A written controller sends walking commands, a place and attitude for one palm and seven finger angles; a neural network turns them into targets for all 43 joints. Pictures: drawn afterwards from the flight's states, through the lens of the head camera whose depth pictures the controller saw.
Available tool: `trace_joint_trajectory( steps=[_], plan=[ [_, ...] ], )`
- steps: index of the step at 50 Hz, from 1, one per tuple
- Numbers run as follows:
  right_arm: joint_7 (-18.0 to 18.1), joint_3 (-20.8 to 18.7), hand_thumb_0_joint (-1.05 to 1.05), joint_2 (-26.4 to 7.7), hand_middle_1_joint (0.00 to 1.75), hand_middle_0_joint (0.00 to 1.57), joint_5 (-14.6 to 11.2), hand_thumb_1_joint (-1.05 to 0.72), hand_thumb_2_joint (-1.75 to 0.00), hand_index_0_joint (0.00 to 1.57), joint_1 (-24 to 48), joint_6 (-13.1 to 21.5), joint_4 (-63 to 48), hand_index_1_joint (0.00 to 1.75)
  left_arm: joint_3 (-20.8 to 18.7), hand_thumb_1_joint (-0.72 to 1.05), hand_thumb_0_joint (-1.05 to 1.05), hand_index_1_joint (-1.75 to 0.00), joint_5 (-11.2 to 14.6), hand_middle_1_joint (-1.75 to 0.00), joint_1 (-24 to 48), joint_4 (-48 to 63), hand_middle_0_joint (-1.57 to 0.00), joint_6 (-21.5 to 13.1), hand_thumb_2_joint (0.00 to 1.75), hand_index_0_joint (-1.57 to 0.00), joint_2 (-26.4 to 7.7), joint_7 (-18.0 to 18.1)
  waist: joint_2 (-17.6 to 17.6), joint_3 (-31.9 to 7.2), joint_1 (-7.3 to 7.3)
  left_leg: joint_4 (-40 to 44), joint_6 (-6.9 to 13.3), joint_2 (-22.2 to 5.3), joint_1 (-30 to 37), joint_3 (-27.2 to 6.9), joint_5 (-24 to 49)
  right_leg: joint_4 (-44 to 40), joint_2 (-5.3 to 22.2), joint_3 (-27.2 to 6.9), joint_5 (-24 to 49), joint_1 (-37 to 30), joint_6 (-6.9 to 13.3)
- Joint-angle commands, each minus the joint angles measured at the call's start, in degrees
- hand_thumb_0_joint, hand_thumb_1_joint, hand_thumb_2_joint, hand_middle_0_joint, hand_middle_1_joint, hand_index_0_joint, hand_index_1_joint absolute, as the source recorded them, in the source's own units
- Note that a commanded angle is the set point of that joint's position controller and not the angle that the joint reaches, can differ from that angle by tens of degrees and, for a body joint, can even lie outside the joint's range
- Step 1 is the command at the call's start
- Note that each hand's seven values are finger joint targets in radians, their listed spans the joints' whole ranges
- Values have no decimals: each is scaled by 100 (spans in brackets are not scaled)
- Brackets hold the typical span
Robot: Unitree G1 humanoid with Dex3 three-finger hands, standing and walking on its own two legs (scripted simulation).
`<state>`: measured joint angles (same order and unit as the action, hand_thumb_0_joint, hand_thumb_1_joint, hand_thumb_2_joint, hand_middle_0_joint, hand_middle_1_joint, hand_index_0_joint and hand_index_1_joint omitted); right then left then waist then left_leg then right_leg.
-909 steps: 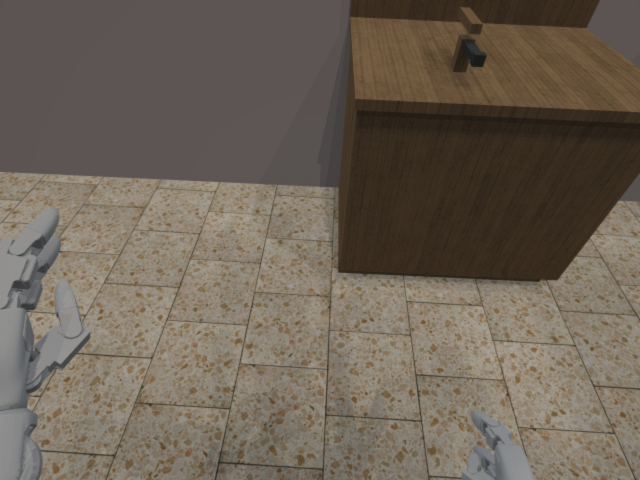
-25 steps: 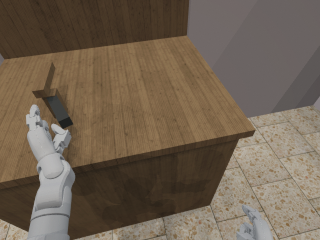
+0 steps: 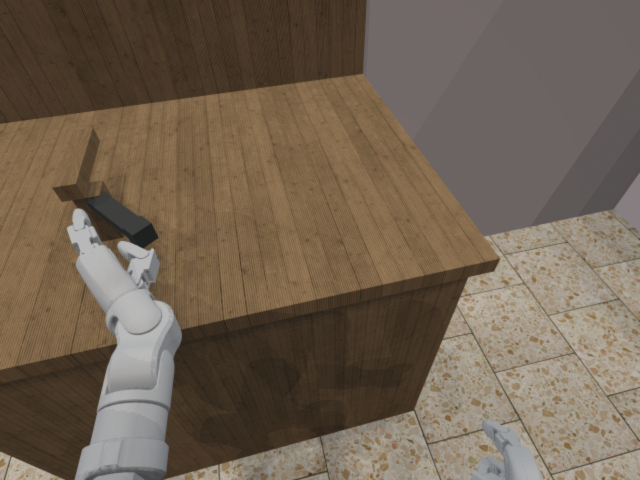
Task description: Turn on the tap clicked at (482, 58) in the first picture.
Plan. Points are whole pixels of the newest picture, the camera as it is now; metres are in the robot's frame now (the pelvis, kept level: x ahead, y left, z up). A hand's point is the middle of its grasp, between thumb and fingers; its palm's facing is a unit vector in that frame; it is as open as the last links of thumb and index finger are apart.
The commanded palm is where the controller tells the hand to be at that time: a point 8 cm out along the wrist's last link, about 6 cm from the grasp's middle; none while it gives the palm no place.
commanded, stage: push the lever round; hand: left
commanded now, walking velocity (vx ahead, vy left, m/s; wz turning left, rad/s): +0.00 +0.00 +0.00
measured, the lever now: (140, 232) +0.38 +0.27 +0.12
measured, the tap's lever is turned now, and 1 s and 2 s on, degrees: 38 64 76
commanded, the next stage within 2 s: lift the hand up off the lever in 1.24 s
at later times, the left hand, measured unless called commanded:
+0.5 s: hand (172, 245) +0.37 +0.23 +0.11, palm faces +0.80 -0.60 -0.07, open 7.6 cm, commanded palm +0.33 +0.24 +0.11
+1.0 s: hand (190, 226) +0.41 +0.21 +0.11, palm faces +0.83 -0.55 -0.11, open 8.0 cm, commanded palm +0.36 +0.23 +0.11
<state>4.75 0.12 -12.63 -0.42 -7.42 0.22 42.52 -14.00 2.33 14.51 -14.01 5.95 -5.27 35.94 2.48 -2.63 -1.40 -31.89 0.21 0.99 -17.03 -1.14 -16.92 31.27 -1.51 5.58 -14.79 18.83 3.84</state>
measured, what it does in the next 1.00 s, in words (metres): stands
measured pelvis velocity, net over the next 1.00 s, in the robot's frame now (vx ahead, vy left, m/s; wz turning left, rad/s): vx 0.01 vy -0.01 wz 0.01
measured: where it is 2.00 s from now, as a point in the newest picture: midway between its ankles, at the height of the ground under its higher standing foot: outside the picture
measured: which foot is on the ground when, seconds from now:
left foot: down 0.00-1.00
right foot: down 0.00-1.00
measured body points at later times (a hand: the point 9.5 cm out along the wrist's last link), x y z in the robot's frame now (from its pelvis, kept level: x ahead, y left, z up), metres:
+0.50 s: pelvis +0.00 +0.00 +0.00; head +0.00 -0.02 +0.45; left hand +0.32 +0.25 +0.12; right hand +0.18 -0.23 -0.11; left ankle +0.00 +0.12 -0.73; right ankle +0.02 -0.07 -0.73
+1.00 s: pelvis +0.01 -0.01 +0.00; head +0.02 -0.03 +0.45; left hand +0.36 +0.24 +0.12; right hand +0.15 -0.25 -0.13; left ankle +0.00 +0.12 -0.73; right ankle +0.02 -0.07 -0.73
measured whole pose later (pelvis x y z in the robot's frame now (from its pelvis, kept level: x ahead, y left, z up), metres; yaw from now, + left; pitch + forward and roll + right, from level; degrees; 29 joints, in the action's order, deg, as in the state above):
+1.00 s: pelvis +0.01 -0.01 +0.00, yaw +1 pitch +5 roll +0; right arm 1.7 -1.4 -11.9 1.8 -8.5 -1.2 45.5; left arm -17.0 -3.0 31.2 -31.2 5.4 -1.9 49.2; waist 2.1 -4.2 0.2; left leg -33.4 -0.7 0.3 -20.8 -2.1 -17.7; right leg 32.4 -2.1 6.6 -15.7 22.2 4.7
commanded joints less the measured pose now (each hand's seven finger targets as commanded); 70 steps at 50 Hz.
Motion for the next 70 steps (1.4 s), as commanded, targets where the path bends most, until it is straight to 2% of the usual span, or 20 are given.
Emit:
trace_joint_trajectory(
  steps=[1, 9, 11, 12, 21, 29, 36, 37, 39, 41, 48, 51, 54, 56, 59, 61, 62, 65, 66, 70],
  plan=[
    [34, -241, 0, -640, 30, 20, 43, -90, -90, 20, 762, 278, -821, 30, -34, 90, 0, -15, -200, -15, 2030, 1349, -15, -387, 90, -15, -882, 111, -205, -1409, -6, 314, 52, -39, 132, -51, 1249, -478, 319, -483, 1095, -952, -229],
    [-23, -257, 0, -590, 30, 20, 88, -90, -90, 20, 817, 319, -728, 30, 424, 90, 0, -15, -295, -15, 2550, 1184, -15, -369, 90, -15, -388, 360, -139, -1384, 98, 320, 18, -52, 244, -62, 1128, -528, 321, -433, 798, -756, -218],
    [-29, -287, 0, -609, 30, 20, 103, -90, -90, 20, 804, 310, -686, 30, 128, 90, 0, -15, -325, -15, 2396, 1027, -15, -345, 90, -15, -608, 461, -231, -1409, 14, 350, 0, -63, 206, -86, 1138, -530, 297, -398, 743, -796, -205],
    [-44, -258, 0, -586, 30, 20, 111, -90, -90, 20, 808, 307, -712, 30, 325, 90, 0, -15, -318, -15, 2575, 1004, -15, -336, 90, -15, -405, 478, -304, -1420, 57, 335, 15, -44, 187, -82, 1143, -511, 322, -412, 803, -800, -223],
    [-126, -297, 0, -564, 30, 20, 165, -90, -90, 20, 765, 214, -615, 30, -86, 90, 0, -15, -403, -15, 2785, 479, -15, -219, 90, -15, -606, 783, -420, -1508, 5, 300, -1, -62, 47, -50, 1218, -513, 337, -381, 947, -893, -239],
    [-229, -311, 0, -532, 30, 20, 214, -90, -90, 20, 739, 254, -564, 30, 194, 90, 0, -15, -524, -15, 3534, 159, -15, -260, 90, -15, -278, 1029, -316, -1539, 124, 221, 28, -64, 3, -30, 966, -533, 329, -381, 595, -652, -244],
    [-272, -368, 0, -583, 30, 20, 250, -90, -90, 20, 604, 167, -496, 30, -242, 90, 0, -15, -629, -15, 3606, -223, -15, -230, 90, -15, -625, 1188, -361, -1779, 64, 147, 15, -60, -125, -7, 1191, -399, 329, -368, 938, -788, -242],
    [-292, -340, 0, -552, 30, 20, 253, -90, -90, 20, 568, 164, -537, 30, 15, 90, 0, -15, -644, -15, 3800, -127, -15, -242, 90, -15, -377, 1180, -308, -1831, 119, 127, 11, -55, -51, 5, 1344, -331, 339, -350, 1129, -781, -236],
    [-298, -347, 0, -564, 30, 20, 254, -90, -90, 20, 529, 141, -512, 30, -34, 90, 0, -15, -646, -15, 3817, -341, -15, -220, 90, -15, -423, 1188, -482, -1725, 157, 102, 38, -62, -168, 18, 1207, -382, 355, -381, 1076, -757, -272],
    [-271, -372, 0, -598, 30, 20, 254, -90, -90, 20, 500, 121, -480, 30, -358, 90, 0, -15, -665, -15, 3772, -461, -15, -224, 90, -15, -724, 1220, -530, -1704, 99, 134, 60, -55, -244, 6, 1127, -414, 339, -397, 1002, -801, -271],
    [-262, -358, 0, -571, 30, 20, 233, -90, -90, 20, 456, 120, -463, 30, -116, 90, 0, -15, -692, -15, 4225, -685, -15, -358, 90, -15, -573, 1180, -495, -1596, 239, 141, 106, -53, -319, 44, 728, -545, 366, -474, 535, -670, -307],
    [-241, -382, 0, -619, 30, 20, 253, -90, -90, 20, 370, 125, -414, 30, -432, 90, 0, -15, -698, -15, 4188, -871, -15, -386, 90, -15, -863, 1214, -573, -1693, 214, 114, 126, -36, -375, 40, 750, -530, 374, -501, 711, -748, -336],
    [-255, -369, 0, -590, 30, 20, 250, -90, -90, 20, 335, 109, -430, 30, -177, 90, 0, -15, -709, -15, 4357, -882, -15, -411, 90, -15, -652, 1170, -529, -1741, 302, 72, 121, -39, -364, 71, 822, -487, 417, -531, 999, -768, -372],
    [-238, -390, 0, -636, 30, 20, 253, -90, -90, 20, 269, 99, -404, 30, -565, 90, 0, -15, -705, -15, 4199, -1070, -15, -403, 90, -15, -984, 1194, -564, -1733, 213, 98, 129, -24, -445, 61, 872, -456, 388, -513, 1067, -822, -355],
    [-247, -370, 0, -622, 30, 20, 239, -90, -90, 20, 197, 81, -428, 30, -466, 90, 0, -15, -664, -15, 4329, -1139, -15, -415, 90, -15, -901, 1147, -689, -1758, 288, 68, 131, -26, -522, 81, 869, -455, 462, -594, 1347, -911, -436],
    [-237, -400, 0, -658, 30, 20, 239, -90, -90, 20, 158, 44, -421, 30, -788, 90, 0, -15, -676, -15, 4253, -1081, -15, -428, 90, -15, -1214, 1147, -520, -1951, 193, 75, 122, -9, -503, 78, 1072, -352, 441, -571, 1636, -1059, -405],
    [-261, -389, 0, -622, 30, 20, 240, -90, -90, 20, 145, 53, -470, 30, -532, 90, 0, -15, -664, -15, 4291, -1019, -15, -429, 90, -15, -931, 1113, -455, -1970, 257, 57, 121, -1, -440, 106, 1136, -328, 445, -555, 1747, -1021, -420],
    [-289, -388, 0, -650, 30, 20, 241, -90, -90, 20, 47, 57, -455, 30, -627, 90, 0, -15, -643, -15, 4265, -1249, -15, -413, 90, -15, -994, 1099, -710, -1833, 301, 45, 135, -4, -542, 110, 1050, -374, 452, -561, 1729, -960, -465],
    [-276, -414, 0, -675, 30, 20, 234, -90, -90, 20, 53, 52, -440, 30, -808, 90, 0, -15, -651, -15, 4199, -1258, -15, -423, 90, -15, -1166, 1102, -620, -1877, 248, 53, 132, 3, -545, 94, 1066, -348, 427, -546, 1688, -969, -438],
    [-333, -417, 0, -645, 30, 20, 241, -90, -90, 20, 18, 92, -467, 30, -505, 90, 0, -15, -669, -15, 4437, -1049, -15, -493, 90, -15, -903, 1089, -434, -1948, 317, 46, 125, 11, -423, 124, 1093, -345, 389, -510, 1576, -903, -405]
  ],
)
